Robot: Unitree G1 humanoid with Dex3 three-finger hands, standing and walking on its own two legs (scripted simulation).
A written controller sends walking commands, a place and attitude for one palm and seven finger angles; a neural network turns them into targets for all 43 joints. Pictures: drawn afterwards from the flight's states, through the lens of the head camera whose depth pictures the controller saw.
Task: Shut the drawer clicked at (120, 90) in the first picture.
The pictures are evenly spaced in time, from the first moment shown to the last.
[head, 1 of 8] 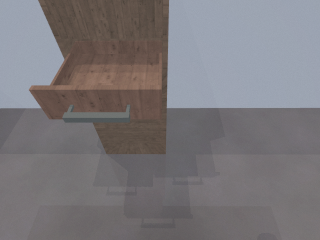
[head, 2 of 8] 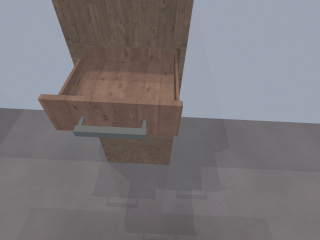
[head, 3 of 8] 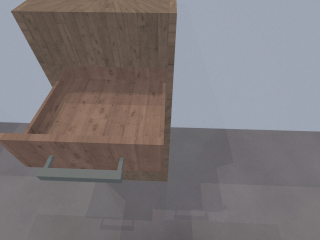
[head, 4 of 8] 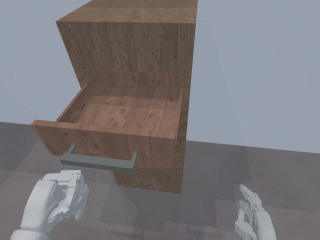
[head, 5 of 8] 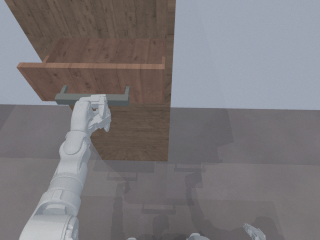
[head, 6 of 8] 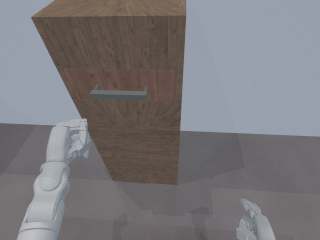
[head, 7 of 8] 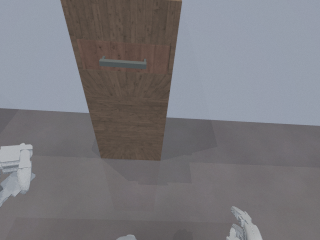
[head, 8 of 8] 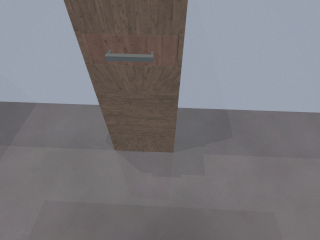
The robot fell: no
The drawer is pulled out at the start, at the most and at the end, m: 0.29 0.29 0.00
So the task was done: yes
